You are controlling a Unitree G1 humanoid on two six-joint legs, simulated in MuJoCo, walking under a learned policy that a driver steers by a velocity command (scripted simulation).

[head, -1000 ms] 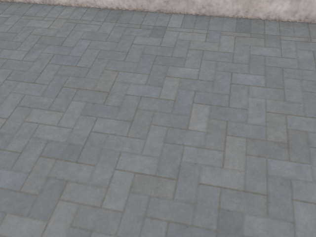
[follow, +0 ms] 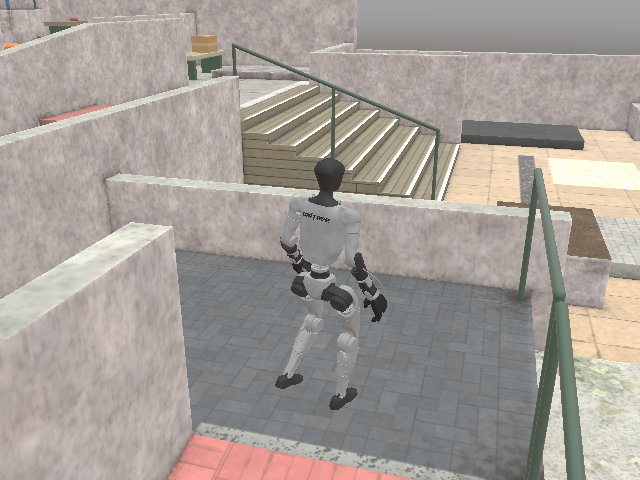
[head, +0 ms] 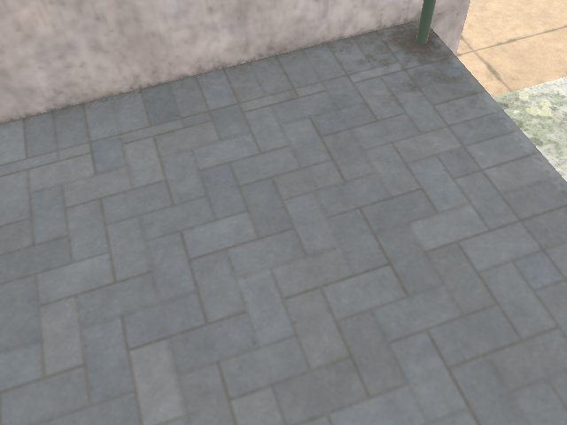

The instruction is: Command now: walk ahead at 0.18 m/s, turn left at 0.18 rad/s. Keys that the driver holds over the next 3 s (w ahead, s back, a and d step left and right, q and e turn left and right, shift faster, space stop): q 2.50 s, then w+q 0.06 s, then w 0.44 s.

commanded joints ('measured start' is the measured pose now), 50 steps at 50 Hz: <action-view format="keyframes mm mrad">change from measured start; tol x16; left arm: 1 -16 108 36 -35 14 -32 4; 50 -86 161 57 -8 -16 38 73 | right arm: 1 161 -37 -18 3 -10 38 -14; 16 -139 -58 -35 -194 -22 77 33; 22 56 -308 -107 -190 -47 49 16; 50 -27 -156 -79 -258 -18 98 -10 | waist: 1 -36 -60 -204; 19 3 -108 -117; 22 -15 341 -243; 26 -8 43 -224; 43 52 144 -200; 45 -25 -295 -174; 50 -10 -138 -111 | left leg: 1 24 28 -43 -20 131 -20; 7 -56 40 -25 -249 338 -33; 18 -27 6 100 -516 121 31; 20 168 -55 127 -748 369 89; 22 593 292 -414 -733 1248 370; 26 486 191 -252 -778 897 311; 42 270 63 -423 -722 544 227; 45 -118 -226 -124 -346 -154 71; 47 -135 -123 -122 2 -124 12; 50 -167 -107 -72 86 28 -33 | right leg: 1 147 -295 166 -218 614 -205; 11 244 -305 -6 -277 303 -169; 20 335 -286 -89 93 500 -35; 21 164 -200 -136 315 332 45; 22 -212 -18 -131 612 -426 146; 23 -255 2 95 763 -562 144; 28 -245 -34 137 608 -272 137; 42 46 29 146 0 -114 116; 46 238 -466 611 -182 329 -238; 50 200 -270 280 -151 255 -127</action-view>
